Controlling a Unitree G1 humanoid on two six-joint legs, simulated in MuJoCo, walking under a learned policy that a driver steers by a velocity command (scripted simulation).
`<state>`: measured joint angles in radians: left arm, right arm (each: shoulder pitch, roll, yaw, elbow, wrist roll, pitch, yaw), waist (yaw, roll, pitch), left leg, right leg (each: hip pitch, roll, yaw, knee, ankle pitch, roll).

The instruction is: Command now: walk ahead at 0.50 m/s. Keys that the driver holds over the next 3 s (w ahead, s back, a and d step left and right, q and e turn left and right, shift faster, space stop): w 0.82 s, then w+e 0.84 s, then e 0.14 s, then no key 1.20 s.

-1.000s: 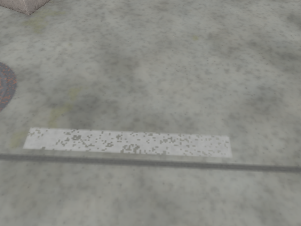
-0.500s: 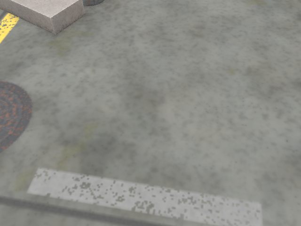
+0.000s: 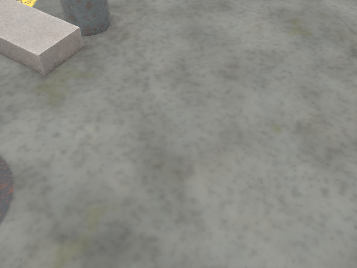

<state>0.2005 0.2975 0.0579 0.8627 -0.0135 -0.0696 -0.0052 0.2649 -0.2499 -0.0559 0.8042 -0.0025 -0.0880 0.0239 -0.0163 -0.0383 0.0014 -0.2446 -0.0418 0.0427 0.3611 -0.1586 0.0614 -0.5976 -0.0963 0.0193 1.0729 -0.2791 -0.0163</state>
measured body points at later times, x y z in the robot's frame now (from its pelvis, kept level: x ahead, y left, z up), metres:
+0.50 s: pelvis +0.27 -0.07 +0.00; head +0.30 -0.08 +0.45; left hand +0.36 +0.20 -0.12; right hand +0.37 -0.34 -0.13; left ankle +0.25 +0.09 -0.66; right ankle +0.30 -0.15 -0.74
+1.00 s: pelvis +0.55 +0.00 -0.01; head +0.57 +0.01 +0.44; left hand +0.61 +0.27 -0.15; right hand +0.66 -0.27 -0.11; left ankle +0.59 +0.08 -0.74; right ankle +0.47 -0.15 -0.66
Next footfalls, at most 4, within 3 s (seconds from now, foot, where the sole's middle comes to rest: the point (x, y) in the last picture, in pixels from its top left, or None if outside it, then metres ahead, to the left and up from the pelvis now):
0.32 right None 0.34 -0.16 -0.78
0.84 left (155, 230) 0.63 0.09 -0.78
1.40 right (219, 175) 0.89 -0.19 -0.78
1.86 left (203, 119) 1.23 -0.14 -0.78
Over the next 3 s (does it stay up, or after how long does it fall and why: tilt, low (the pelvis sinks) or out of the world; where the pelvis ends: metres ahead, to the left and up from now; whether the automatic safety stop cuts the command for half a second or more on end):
stays up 1.10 -0.22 -0.01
